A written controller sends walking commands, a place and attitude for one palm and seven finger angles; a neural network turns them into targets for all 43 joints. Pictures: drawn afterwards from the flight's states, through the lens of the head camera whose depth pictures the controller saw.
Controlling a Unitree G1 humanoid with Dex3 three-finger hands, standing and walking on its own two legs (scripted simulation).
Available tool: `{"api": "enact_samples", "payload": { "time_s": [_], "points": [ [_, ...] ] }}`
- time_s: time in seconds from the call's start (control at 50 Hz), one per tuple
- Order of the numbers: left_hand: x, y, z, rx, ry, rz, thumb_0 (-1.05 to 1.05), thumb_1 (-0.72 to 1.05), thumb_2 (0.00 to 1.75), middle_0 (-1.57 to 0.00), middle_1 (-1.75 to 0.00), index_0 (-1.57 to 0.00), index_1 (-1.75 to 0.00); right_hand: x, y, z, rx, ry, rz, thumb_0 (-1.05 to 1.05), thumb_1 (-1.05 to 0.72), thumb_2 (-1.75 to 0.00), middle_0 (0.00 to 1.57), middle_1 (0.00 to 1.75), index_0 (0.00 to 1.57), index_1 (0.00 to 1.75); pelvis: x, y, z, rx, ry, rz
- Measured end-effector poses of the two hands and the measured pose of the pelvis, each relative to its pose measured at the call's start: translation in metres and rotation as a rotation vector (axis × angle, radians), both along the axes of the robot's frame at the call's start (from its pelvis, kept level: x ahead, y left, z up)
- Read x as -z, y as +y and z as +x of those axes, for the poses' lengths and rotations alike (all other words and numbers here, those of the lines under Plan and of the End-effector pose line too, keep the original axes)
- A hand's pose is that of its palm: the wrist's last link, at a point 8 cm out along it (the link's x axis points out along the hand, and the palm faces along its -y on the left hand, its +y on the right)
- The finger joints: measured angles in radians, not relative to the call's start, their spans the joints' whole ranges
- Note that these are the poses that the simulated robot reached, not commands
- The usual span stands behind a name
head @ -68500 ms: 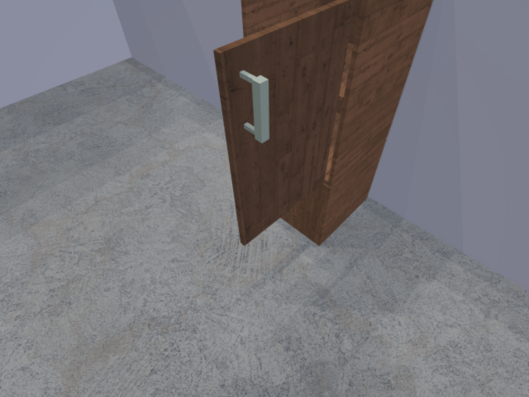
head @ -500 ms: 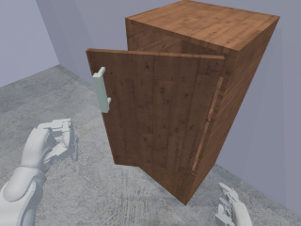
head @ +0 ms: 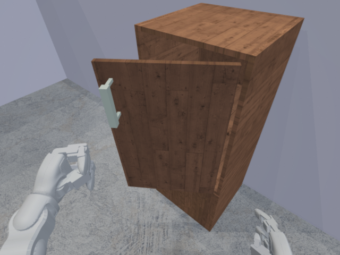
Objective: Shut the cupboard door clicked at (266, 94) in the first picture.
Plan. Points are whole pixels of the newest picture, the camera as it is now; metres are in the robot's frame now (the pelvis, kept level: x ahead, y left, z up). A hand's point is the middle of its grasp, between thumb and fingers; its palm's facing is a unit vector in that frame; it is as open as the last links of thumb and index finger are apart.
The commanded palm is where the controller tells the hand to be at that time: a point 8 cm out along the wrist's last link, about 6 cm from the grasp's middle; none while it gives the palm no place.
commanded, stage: bring the fist close to the handle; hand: left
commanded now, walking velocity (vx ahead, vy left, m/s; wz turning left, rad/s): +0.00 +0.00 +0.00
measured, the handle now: (112, 103) +0.46 +0.22 +0.14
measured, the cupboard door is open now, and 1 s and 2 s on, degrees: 34 34 28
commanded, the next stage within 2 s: push the door shut along its arc in 1.36 s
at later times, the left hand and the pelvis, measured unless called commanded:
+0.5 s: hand (100, 141) +0.31 +0.19 +0.15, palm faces +0.03 -1.00 -0.05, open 3.1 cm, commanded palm +0.28 +0.24 +0.15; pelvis +0.02 +0.00 +0.00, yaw -1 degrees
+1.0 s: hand (110, 121) +0.37 +0.19 +0.15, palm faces +0.01 -1.00 -0.04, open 3.1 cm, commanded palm +0.34 +0.23 +0.15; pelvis +0.02 +0.00 +0.00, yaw -1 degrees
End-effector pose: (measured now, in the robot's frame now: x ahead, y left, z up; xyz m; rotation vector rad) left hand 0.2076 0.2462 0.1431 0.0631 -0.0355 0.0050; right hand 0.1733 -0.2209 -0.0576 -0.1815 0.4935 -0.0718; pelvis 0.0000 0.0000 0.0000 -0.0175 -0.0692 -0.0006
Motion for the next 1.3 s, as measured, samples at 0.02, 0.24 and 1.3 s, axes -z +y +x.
{"api": "enact_samples", "payload": {
  "time_s": [0.02, 0.24, 1.3],
  "points": [
    [0.004, -0.003, 0.001, 0.011, 0.026, 0.000, 0.01, 0.90, 0.90, -1.31, -1.50, -1.30, -1.50, 0.000, 0.000, 0.000, 0.003, -0.001, 0.000, 0.02, -0.90, -0.90, 0.20, 0.30, 0.21, 0.30, 0.000, 0.000, 0.000, 0.000, 0.001, 0.001],
    [-0.020, 0.003, 0.039, -0.029, -0.108, 0.008, 0.01, 0.90, 0.90, -1.31, -1.50, -1.30, -1.50, 0.003, -0.001, 0.006, -0.002, 0.019, -0.008, 0.02, -0.90, -0.90, 0.20, 0.30, 0.21, 0.30, 0.000, -0.003, 0.008, 0.000, 0.010, 0.008],
    [-0.005, -0.009, 0.147, -0.009, -0.001, -0.029, 0.01, 0.90, 0.90, -1.30, -1.50, -1.30, -1.50, 0.021, -0.020, -0.011, 0.109, 0.211, -0.021, 0.02, -0.90, -0.90, 0.20, 0.30, 0.21, 0.30, -0.002, 0.003, 0.026, 0.029, 0.060, 0.016]
  ]
}}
